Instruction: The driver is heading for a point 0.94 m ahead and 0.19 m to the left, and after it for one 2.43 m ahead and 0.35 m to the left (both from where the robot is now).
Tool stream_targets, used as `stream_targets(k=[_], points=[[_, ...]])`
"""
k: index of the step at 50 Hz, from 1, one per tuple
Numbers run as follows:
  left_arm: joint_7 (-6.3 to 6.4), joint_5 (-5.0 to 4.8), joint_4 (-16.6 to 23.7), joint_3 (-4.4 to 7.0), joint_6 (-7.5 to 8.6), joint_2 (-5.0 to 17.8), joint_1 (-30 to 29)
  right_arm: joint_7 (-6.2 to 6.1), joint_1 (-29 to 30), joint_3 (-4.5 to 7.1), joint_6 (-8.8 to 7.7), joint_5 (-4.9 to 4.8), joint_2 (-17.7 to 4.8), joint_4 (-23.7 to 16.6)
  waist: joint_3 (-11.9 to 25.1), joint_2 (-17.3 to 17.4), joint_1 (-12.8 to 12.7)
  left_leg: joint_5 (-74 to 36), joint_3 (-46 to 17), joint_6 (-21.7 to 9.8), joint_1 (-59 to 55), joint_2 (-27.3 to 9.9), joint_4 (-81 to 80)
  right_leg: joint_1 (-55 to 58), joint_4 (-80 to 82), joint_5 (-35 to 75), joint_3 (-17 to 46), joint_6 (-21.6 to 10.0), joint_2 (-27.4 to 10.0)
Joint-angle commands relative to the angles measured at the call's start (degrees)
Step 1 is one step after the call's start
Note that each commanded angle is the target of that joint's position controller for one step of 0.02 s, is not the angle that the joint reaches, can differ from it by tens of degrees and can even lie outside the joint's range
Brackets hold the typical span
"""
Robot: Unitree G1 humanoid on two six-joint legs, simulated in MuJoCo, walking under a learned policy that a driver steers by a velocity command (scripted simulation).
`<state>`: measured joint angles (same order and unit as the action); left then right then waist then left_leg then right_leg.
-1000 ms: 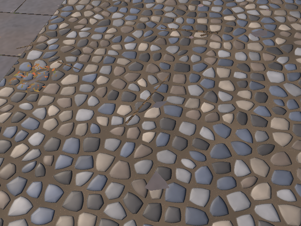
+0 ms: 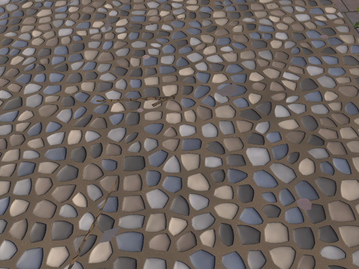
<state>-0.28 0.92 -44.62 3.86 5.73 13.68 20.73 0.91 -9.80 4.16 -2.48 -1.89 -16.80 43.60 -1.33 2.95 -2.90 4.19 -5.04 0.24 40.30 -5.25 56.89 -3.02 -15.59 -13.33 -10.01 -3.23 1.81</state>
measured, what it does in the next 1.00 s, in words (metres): walks ahead, turning left: left foot, then right foot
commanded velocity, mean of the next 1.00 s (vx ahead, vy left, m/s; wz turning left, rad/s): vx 0.50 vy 0.00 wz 0.39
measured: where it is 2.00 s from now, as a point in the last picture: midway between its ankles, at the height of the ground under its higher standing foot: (153, 200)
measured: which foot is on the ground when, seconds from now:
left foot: up 0.00-0.22, down 0.24-0.76, up 0.78-1.00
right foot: down 0.00-0.26, up 0.28-0.72, down 0.74-1.00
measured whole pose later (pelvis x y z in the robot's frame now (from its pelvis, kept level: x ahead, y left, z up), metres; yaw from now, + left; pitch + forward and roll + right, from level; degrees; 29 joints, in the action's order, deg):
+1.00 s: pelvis +0.57 +0.09 +0.00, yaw +25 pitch +2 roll -1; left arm -1.0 -0.2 -45.3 2.5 5.2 14.4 20.7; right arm 0.2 -10.5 2.7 -3.2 -0.2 -16.3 39.3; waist -0.8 2.7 -3.1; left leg 11.4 -2.8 0.0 36.4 -4.7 53.7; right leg -9.0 -17.4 -10.0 -0.9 -3.3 3.5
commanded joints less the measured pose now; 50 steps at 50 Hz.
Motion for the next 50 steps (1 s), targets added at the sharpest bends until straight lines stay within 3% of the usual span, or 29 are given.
stream_targets(k=[1, 6, 8, 10, 11, 12, 13, 14, 15, 16, 17, 18, 19, 21, 23, 27, 31, 34, 35, 36, 37, 38, 39, 40, 41, 42, 43, 45, 50], points=[[0.93, -0.25, 3.87, 1.97, 1.01, 8.28, -4.12, 1.02, 3.51, -0.32, -0.48, 0.44, -0.85, -3.92, -2.89, -5.66, 0.79, -8.17, 1.5, -0.08, 0.54, -0.81, -9.69, -1.28, 8.88, 18.12, 3.66, -5.76, -15.0], [1.39, -1.19, 1.21, 2.77, -0.68, 10.3, 0.23, 2.97, 11.35, -1.13, -0.79, 0.37, -0.02, -7.67, -5.78, -4.66, -1.97, -6.09, 6.42, -2.62, 2.79, 0.22, -19.46, 7.73, 6.09, 24.97, -0.39, -4.98, -17.62], [1.63, -1.4, 1.08, 3.06, -1.63, 11.6, -0.35, 3.56, 11.27, -0.66, -0.7, 0.29, -1.15, -8.82, -4.05, -6.16, -0.53, -1.58, 9.35, -4.5, -0.65, 2.68, -20.99, 10.35, 1.27, 39.53, -2.0, -4.06, -17.98], [2.19, -1.86, 1.47, 3.55, -2.73, 13.57, -1.35, 3.35, 6.54, 0.67, -0.2, 0.18, -3.72, -8.66, 0.56, -9.02, 2.98, 4.61, 12.41, -7.0, -8.4, 6.82, -20.19, 12.21, -8.19, 58.8, -2.92, -2.91, -17.87], [2.32, -2.1, 1.81, 3.68, -3.15, 14.4, -2.21, 3.0, 0.19, 1.93, 0.05, 0.07, -6.18, -7.5, 4.14, -9.46, 6.64, 5.93, 12.76, -8.63, -16.68, 8.78, -21.01, 10.49, -17.06, 61.8, -3.13, -2.16, -17.23], [2.43, -2.55, 2.24, 3.43, -3.12, 14.21, -3.56, 2.07, -8.91, 3.75, 0.3, 0.14, -9.35, -5.49, 8.57, -7.75, 12.01, 2.25, 11.1, -10.96, -31.46, 10.19, -25.81, 3.19, -30.29, 55.48, -4.19, -0.19, -14.82], [2.32, -0.46, 3.46, 1.75, -2.3, 8.88, -1.56, 0.71, -13.82, 4.76, 1.03, 0.39, -13.87, -4.26, 12.89, 2.97, 11.2, -1.85, -5.26, -14.17, -48.48, -0.21, -24.68, -13.92, -49.01, 15.27, -3.02, 2.36, -10.26], [1.62, -0.53, 6.73, -0.2, -0.33, 4.07, 1.95, 1.06, -11.45, 4.89, 0.01, 0.66, -16.9, -6.17, 21.29, 12.1, 5.73, 10.52, -40.66, -27.09, -63.7, -13.09, -33.95, -35.48, -67.66, -21.66, 8.14, 5.22, 2.31], [0.79, -2.38, 7.76, 0.68, 1.66, 9.22, -5.42, 1.39, -12.5, 3.55, -0.55, 0.86, -11.77, -6.51, 21.78, 3.04, 10.18, 14.45, -40.92, -24.15, -63.4, -12.85, -39.78, -41.42, -69.37, -18.44, 17.47, 3.95, -0.82], [0.5, -3.67, 9.27, 0.72, 2.47, 9.99, -8.87, 1.38, -10.27, 2.95, -1.15, 0.83, -9.45, -6.24, 13.64, 0.81, 9.12, 12.4, -32.67, -21.69, -56.15, -11.25, -40.55, -43.41, -65.64, -13.21, 16.8, 2.78, -3.1], [0.95, -2.57, 8.86, 0.55, 2.75, 9.37, -9.11, 1.42, -6.39, 2.46, -1.52, 0.48, -8.14, -6.65, 8.08, -4.84, 5.82, 6.05, -26.08, -19.61, -46.72, -8.6, -40.63, -41.24, -60.37, -9.17, 16.2, 2.74, -5.79], [1.29, -1.03, 8.45, 1.05, 2.45, 10.15, -8.78, 1.28, -3.28, 1.98, -1.7, 0.55, -6.39, -7.33, 5.76, -4.95, 3.76, 0.24, -21.41, -18.66, -40.01, -6.42, -41.09, -37.71, -55.63, -6.95, 16.1, 3.31, -7.44], [1.18, -0.55, 8.24, 1.34, 1.71, 10.36, -7.52, 0.99, -1.83, 1.65, -1.78, 1.3, -5.77, -8.21, 4.95, -3.12, 2.12, -3.47, -18.98, -18.41, -35.38, -4.98, -42.28, -34.23, -53.88, -5.44, 16.24, 3.87, -8.38], [1.2, 0.02, 8.25, 1.11, 0.44, 9.23, -6.73, 0.44, -1.62, 1.78, -1.98, 1.24, -6.28, -7.98, 4.08, -2.05, 1.18, -9.12, -15.77, -18.64, -30.31, -3.63, -43.6, -32.34, -49.55, -4.27, 14.91, 5.6, -8.73], [1.35, 0.29, 9.19, 0.48, -0.32, 7.67, -9.42, -0.36, -3.21, 2.14, -1.96, 1.15, -7.74, -7.16, 2.81, -1.9, 1.79, -12.45, -12.2, -17.97, -26.53, -1.98, -43.76, -32.48, -43.36, -0.5, 13.49, 7.21, -8.13], [0.9, -0.08, 11.13, -0.7, -0.07, 5.38, -18.61, -1.43, -6.1, 2.3, -0.97, 0.49, -8.6, -6.03, 2.1, 0.91, 5.67, -5.9, -8.75, -13.95, -24.26, 2.14, -41.81, -28.8, -24.68, 14.38, 12.49, 8.18, -4.58], [-0.66, -1.1, 11.66, -0.54, 1.09, 6.7, -22.9, -1.55, -10.01, 1.83, -0.55, 0.52, -7.89, -4.2, 2.17, 2.43, 8.34, -0.22, -12.11, -13.01, -29.13, -1.01, -38.72, -26.49, -16.08, 18.86, 12.79, 6.82, -3.29], [-1.29, -1.2, 11.75, 0.35, 1.77, 8.57, -21.54, -1.55, -10.57, 1.82, -0.28, 0.87, -7.94, -3.57, 1.64, 4.18, 6.94, -2.56, -16.33, -11.83, -34.49, -4.03, -34.64, -25.13, -13.13, 11.84, 12.87, 3.66, -3.0], [-1.2, -1.18, 11.11, 0.78, 1.97, 9.06, -18.58, -1.48, -9.65, 1.83, -0.17, 0.92, -7.94, -3.68, 2.04, 4.88, 4.94, -6.62, -16.3, -11.02, -34.83, -3.74, -32.36, -21.44, -11.29, 10.54, 11.8, 2.24, -2.4], [-0.88, -0.76, 9.75, 1.66, 2.24, 10.53, -13.2, -1.34, -9.01, 1.4, -0.24, 1.03, -6.64, -4.01, 4.93, 4.3, 2.12, -13.54, -14.66, -9.65, -34.28, -1.05, -26.36, -13.47, -9.78, 10.96, 11.27, 0.3, -2.16], [-0.53, 0.08, 8.89, 2.44, 2.44, 13.19, -4.65, -1.18, -8.57, 0.34, -0.43, 1.64, -4.22, -5.1, 12.65, 0.35, -1.79, -9.62, -11.16, -7.58, -28.83, 1.95, -12.48, 0.33, -11.59, 12.02, 18.65, -3.66, -9.67], [-0.66, 0.67, 6.66, 3.91, 1.9, 18.36, 2.24, -1.28, -16.97, -0.74, -1.13, 0.51, -0.88, -5.17, 20.36, -16.15, -0.1, 12.33, -4.0, -2.55, -8.68, 11.05, 8.54, 20.84, -8.67, 3.04, 42.86, -13.87, -21.74], [-1.31, -1.15, 5.42, 3.11, 1.55, 14.11, 4.36, -1.3, -16.72, -0.6, -1.56, 0.01, -4.0, -4.8, 19.17, -18.45, -1.19, 28.52, -5.83, -1.91, 1.71, 10.28, 16.02, 22.39, -1.64, -11.94, 56.17, -15.26, -24.7], [-1.07, -1.7, 5.81, 1.97, 1.2, 10.3, 1.25, -1.2, -10.15, 0.45, -1.55, -0.35, -7.96, -5.53, 10.26, -11.37, -2.34, 24.16, -6.1, -2.16, 5.68, 7.17, 19.35, 15.62, -0.6, -17.17, 49.33, -12.57, -22.87], [-0.85, -1.14, 6.42, 1.33, 0.63, 9.12, -2.14, -1.19, -5.42, 0.26, -1.53, 0.35, -7.61, -6.79, 5.71, -7.01, -1.5, 19.79, -3.26, -2.3, 5.14, 4.72, 18.2, 8.35, 0.18, -13.41, 41.91, -10.7, -20.29], [-0.87, -0.83, 6.31, 0.77, 0.33, 7.98, -4.36, -1.03, -2.95, 0.21, -1.67, 1.35, -6.73, -7.6, 1.78, -5.54, -0.25, 16.59, -2.05, -2.22, 4.32, 2.85, 14.32, 2.02, 1.82, -7.91, 36.84, -10.35, -17.83], [-0.83, -0.41, 6.32, 0.31, 0.45, 7.09, -5.58, -0.86, -3.18, 0.32, -1.66, 1.63, -5.89, -7.6, 0.87, -6.75, 1.38, 14.06, -1.74, -2.11, 1.41, 0.97, 10.94, -1.86, 3.11, -2.9, 33.22, -9.57, -15.87], [-0.87, -0.67, 5.66, 0.15, 0.72, 6.86, -5.81, -0.67, -5.15, -0.08, -1.36, 1.4, -3.86, -6.82, 1.53, -8.8, 2.65, 12.3, -0.08, -1.39, -2.02, 0.15, 7.01, -4.86, 4.97, 3.75, 28.28, -9.62, -13.68], [-0.27, -1.46, 3.3, 0.95, 0.35, 10.38, -3.46, -0.56, 1.94, -1.35, -1.66, 1.86, -1.25, -8.26, 0.75, -6.99, 0.87, 1.15, 2.31, 0.54, -2.15, -0.47, -10.07, -5.02, 7.27, 13.78, 20.04, -9.7, -12.58]])
Velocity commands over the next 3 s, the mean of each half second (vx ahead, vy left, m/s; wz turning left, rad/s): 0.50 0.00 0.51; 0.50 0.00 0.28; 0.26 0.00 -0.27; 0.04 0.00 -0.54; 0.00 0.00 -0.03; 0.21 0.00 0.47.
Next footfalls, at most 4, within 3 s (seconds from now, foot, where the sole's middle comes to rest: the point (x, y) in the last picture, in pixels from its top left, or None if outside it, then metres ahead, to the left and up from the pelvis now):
0.24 left None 0.31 0.14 -0.78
0.74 right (197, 233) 0.63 0.02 -0.78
1.22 left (119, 198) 0.78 0.35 -0.78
1.64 right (182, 192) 0.82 0.09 -0.78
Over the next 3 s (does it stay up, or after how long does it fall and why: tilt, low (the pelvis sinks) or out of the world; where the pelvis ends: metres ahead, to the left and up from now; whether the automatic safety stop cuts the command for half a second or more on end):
stays up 0.80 0.26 0.01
